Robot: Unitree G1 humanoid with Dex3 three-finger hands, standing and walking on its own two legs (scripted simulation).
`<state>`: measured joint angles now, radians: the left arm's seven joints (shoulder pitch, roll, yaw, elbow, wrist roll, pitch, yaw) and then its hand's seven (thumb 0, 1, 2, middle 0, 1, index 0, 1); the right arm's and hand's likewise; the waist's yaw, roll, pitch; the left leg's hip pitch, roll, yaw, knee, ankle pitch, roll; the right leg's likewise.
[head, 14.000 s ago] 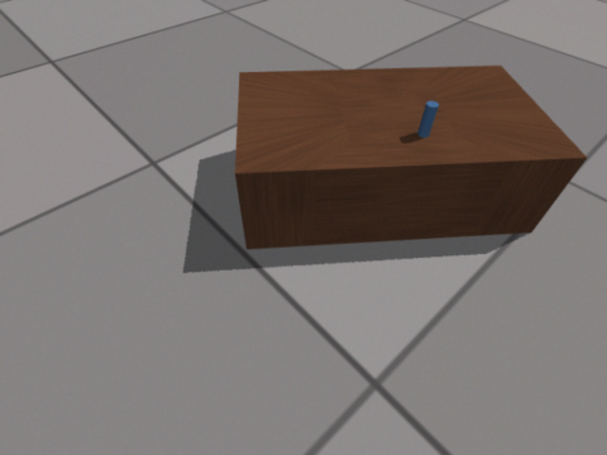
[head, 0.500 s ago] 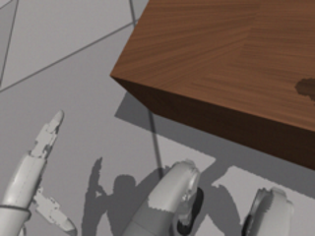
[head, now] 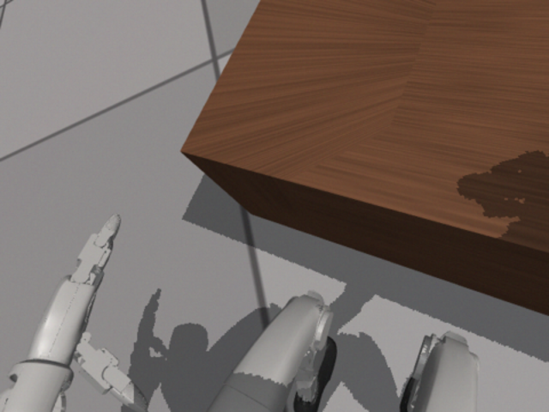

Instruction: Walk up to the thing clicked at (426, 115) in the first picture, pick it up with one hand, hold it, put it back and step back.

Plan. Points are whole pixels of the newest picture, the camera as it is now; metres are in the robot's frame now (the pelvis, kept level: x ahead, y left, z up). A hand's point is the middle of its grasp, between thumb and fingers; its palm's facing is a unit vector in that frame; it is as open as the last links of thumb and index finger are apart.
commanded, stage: settle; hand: right
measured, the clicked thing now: out of the picture +0.53 -0.25 -0.02
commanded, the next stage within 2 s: lift in 0.48 s
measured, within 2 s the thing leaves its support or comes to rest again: neither
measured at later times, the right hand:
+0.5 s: hand out of the picture +0.54 -0.27 +0.01, palm faces +0.28 +0.96 +0.01, open 8.5 cm
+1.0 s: hand out of the picture +0.52 -0.26 +0.05, palm faces +0.27 +0.96 +0.00, open 8.5 cm
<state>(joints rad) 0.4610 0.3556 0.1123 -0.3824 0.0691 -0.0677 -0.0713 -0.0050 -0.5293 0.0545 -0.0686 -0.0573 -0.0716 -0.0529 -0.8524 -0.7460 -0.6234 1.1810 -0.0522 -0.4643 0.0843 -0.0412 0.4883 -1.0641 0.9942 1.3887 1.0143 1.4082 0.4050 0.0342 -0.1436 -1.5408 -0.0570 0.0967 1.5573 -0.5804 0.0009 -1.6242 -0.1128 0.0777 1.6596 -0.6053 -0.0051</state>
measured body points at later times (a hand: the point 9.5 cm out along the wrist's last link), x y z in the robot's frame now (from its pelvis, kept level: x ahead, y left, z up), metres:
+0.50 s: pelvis +0.01 +0.00 +0.03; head +0.19 -0.10 +0.43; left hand +0.18 +0.25 +0.12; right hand +0.52 -0.32 +0.01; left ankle +0.07 +0.12 -0.53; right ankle +0.06 -0.12 -0.53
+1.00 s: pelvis +0.02 +0.00 +0.06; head +0.17 -0.09 +0.48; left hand +0.19 +0.26 +0.12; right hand +0.50 -0.32 +0.05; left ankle +0.07 +0.12 -0.53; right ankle +0.06 -0.12 -0.53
